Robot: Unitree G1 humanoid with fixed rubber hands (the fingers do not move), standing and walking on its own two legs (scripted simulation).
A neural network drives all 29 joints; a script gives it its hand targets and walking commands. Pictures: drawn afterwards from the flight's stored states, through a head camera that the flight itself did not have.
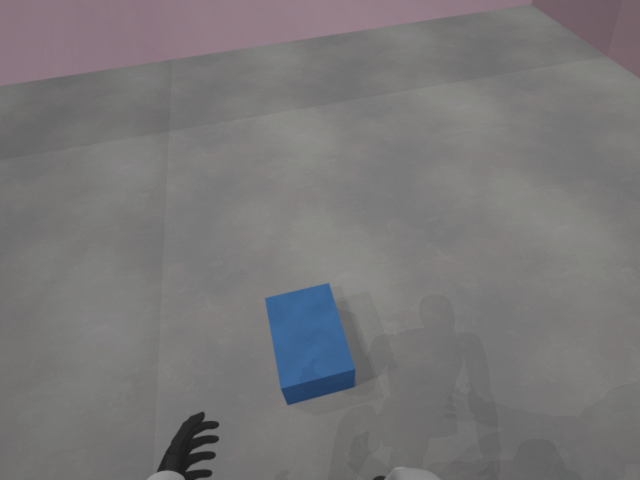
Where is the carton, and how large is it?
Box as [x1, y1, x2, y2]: [265, 283, 354, 404]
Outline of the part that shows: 328,283 265,298 280,386 287,404 349,388 354,385 354,366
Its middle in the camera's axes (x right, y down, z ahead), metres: -0.04 +0.32 +1.22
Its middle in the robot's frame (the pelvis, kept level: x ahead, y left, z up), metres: +0.60 +0.03 -0.68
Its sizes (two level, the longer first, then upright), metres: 0.295 0.213 0.156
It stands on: the floor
